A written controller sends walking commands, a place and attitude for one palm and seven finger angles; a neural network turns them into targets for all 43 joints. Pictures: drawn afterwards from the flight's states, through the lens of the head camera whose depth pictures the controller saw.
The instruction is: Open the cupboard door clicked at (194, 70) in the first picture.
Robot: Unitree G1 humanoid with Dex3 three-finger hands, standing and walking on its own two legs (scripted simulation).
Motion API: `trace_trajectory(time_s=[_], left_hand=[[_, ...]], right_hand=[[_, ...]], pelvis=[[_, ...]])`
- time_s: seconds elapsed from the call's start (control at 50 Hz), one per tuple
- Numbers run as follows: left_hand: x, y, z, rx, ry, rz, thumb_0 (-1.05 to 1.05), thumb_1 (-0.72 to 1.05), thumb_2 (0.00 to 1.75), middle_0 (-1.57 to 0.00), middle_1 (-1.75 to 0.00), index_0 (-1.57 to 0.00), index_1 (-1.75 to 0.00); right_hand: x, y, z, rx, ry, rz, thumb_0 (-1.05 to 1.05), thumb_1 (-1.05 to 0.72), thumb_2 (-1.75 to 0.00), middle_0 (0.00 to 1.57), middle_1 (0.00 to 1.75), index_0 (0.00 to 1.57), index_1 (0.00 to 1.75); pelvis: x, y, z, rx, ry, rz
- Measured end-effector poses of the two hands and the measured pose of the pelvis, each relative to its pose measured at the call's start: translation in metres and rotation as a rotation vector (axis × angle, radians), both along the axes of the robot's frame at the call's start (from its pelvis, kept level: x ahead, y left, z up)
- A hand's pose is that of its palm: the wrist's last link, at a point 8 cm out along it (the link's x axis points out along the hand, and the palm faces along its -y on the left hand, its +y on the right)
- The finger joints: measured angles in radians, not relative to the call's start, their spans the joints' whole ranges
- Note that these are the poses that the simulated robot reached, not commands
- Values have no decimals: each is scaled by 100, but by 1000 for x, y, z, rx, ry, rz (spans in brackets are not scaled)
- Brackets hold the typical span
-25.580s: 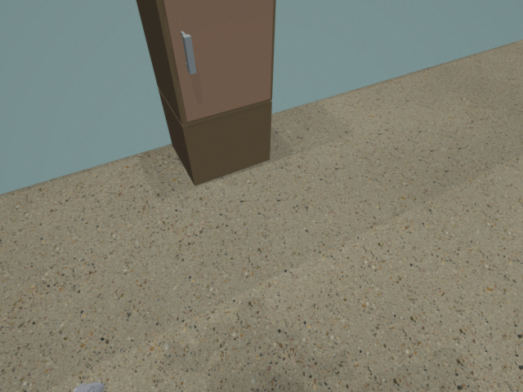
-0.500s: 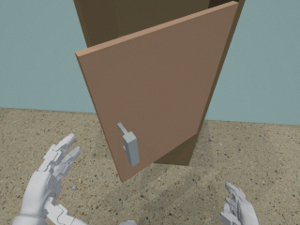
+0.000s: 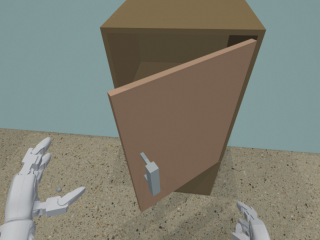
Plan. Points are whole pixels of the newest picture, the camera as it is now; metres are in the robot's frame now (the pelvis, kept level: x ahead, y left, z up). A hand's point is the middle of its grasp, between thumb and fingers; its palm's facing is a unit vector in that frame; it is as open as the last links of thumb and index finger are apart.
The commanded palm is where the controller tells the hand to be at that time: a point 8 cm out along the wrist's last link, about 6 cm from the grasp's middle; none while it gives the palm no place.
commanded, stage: draw the hand back to the body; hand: left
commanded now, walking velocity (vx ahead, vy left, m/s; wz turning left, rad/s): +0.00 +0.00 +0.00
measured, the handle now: (149, 173) +0.31 +0.07 -0.03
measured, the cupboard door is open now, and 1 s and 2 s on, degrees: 40 40 40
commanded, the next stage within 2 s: step back with the hand held close in 0.66 s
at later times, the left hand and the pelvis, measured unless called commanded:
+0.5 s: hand (40, 174) +0.19 +0.24 +0.16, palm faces +0.44 -0.80 -0.40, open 7.6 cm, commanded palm +0.14 +0.28 +0.18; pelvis +0.00 -0.01 +0.01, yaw -1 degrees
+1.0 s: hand (47, 172) +0.19 +0.23 +0.17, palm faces +0.37 -0.79 -0.49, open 7.4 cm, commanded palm +0.14 +0.27 +0.19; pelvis -0.02 -0.02 +0.01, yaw -2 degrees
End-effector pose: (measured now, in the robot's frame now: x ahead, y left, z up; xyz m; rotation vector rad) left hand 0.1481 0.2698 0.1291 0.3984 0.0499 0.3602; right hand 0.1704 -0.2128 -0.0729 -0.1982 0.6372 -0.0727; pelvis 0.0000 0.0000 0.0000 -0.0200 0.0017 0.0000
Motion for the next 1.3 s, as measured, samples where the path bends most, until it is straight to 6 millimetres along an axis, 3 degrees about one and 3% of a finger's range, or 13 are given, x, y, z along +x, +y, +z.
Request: trace_trajectory(time_s=[0.36, 0.56, 0.8, 0.92, 1.12, 1.3], left_hand=[[0, 19, 65, 126, -186, 58, 0, 73, 83, -21, -30, -20, -30], [-3, 5, 50, 78, -143, 48, 1, 87, 89, -21, -30, -20, -30], [-6, -2, 56, 92, -163, 43, 1, 89, 90, -21, -30, -21, -30], [1, 3, 67, 170, -193, 15, 1, 89, 90, -21, -30, -21, -30], [1, 1, 51, 184, -99, -88, 1, 89, 90, -21, -30, -21, -30], [-24, 21, 54, 204, -160, -90, 1, 89, 90, -22, -30, -21, -30]], right_hand=[[9, -15, 10, 5, 5, 4, 1, -90, -90, 21, 30, 21, 30], [-1, -29, 8, -5, 26, -14, 1, -90, -90, 21, 30, 21, 30], [-6, -37, 7, 3, 19, -25, 2, -90, -90, 20, 30, 21, 30], [-11, -43, 8, -6, 42, -53, 1, -90, -90, 21, 30, 21, 30], [-41, -56, 10, -48, 95, -166, 1, -90, -90, 21, 30, 21, 30], [-74, -42, 13, -79, 104, -172, 1, -90, -90, 20, 30, 21, 30]], pelvis=[[2, -7, 12, 9, -62, -14], [-2, -17, 14, 11, -76, -16], [-7, -25, 14, 11, -87, -19], [-12, -25, 14, 1, -41, -26], [-27, -13, 13, 8, -4, -52], [-54, 2, 9, -6, -5, -49]])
